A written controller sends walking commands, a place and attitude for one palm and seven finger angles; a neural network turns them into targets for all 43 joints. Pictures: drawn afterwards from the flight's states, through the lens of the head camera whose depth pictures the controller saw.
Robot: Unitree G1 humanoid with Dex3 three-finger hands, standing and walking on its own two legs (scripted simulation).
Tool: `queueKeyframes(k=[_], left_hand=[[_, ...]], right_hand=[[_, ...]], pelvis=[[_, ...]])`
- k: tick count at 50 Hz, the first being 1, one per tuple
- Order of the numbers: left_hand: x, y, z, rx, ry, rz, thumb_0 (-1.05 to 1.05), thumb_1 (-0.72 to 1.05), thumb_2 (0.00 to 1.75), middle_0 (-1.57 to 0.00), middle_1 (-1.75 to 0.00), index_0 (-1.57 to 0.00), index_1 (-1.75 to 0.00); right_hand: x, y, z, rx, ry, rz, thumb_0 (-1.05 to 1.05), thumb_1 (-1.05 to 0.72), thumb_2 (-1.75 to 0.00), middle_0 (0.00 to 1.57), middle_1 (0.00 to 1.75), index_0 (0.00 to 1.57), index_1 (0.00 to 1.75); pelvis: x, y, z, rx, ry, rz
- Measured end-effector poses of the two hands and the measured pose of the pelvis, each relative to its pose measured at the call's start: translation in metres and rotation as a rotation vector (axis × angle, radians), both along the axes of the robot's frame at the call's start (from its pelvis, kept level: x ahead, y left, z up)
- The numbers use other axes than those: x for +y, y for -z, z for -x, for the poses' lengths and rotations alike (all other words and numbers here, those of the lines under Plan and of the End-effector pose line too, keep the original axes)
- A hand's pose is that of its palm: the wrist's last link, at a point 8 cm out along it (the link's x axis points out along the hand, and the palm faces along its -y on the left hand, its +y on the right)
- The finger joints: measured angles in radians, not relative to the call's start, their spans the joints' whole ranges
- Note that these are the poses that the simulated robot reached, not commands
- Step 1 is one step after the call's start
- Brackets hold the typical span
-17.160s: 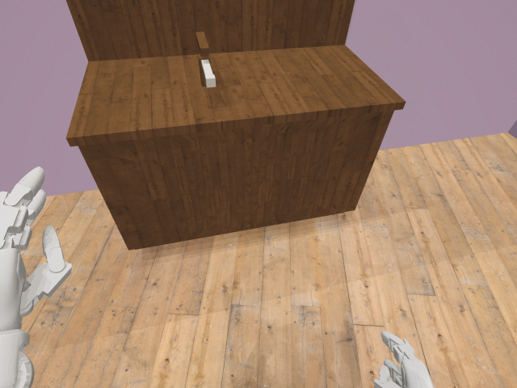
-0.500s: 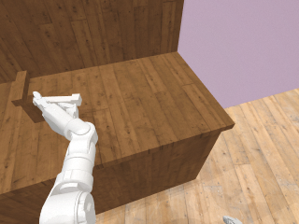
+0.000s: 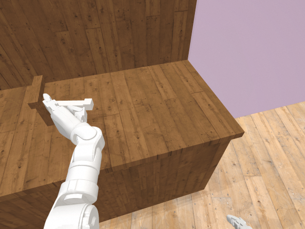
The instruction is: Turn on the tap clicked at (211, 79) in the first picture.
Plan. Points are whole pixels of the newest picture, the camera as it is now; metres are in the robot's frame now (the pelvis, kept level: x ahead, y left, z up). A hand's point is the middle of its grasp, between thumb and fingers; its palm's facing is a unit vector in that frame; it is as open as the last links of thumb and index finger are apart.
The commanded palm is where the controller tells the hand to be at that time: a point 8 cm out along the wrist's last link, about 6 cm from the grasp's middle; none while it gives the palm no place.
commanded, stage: lift the hand up off the lever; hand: left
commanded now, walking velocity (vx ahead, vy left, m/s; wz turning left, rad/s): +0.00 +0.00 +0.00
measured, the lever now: (88, 104) +0.49 +0.24 +0.04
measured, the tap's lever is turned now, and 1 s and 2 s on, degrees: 75 75 75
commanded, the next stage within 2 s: draw the hand back beside the body in 0.26 s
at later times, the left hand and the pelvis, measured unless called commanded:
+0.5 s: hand (92, 108) +0.40 +0.19 +0.12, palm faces +0.61 -0.78 -0.10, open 7.8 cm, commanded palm +0.33 +0.22 +0.12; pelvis +0.00 -0.01 +0.00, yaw -2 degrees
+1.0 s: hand (70, 136) +0.29 +0.20 +0.14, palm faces +0.25 -0.94 -0.25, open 7.6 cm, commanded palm +0.25 +0.25 +0.16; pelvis -0.01 +0.00 +0.03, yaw -3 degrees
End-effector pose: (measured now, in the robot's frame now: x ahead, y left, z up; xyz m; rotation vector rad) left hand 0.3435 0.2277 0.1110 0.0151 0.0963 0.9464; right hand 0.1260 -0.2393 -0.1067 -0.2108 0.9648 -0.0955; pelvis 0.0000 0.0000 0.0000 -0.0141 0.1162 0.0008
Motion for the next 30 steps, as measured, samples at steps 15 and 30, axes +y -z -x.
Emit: queueKeyframes(k=[15, 30], left_hand=[[0.000, -0.007, -0.002, 0.027, -0.033, -0.013, 0.02, 0.90, 0.90, -0.15, -0.16, -0.16, -0.15], [-0.017, -0.026, 0.007, -0.081, 0.531, -0.121, 0.02, 0.89, 0.90, -0.15, -0.17, -0.16, -0.16]], right_hand=[[0.004, 0.002, 0.001, -0.004, -0.002, -0.020, 0.01, -0.90, -0.90, 0.21, 0.30, 0.20, 0.30], [-0.018, -0.018, 0.014, -0.068, 0.143, 0.023, 0.01, -0.90, -0.90, 0.21, 0.30, 0.20, 0.30]], pelvis=[[-0.004, 0.000, 0.003, 0.008, 0.009, -0.004], [-0.006, -0.009, -0.001, -0.069, 0.070, -0.017]])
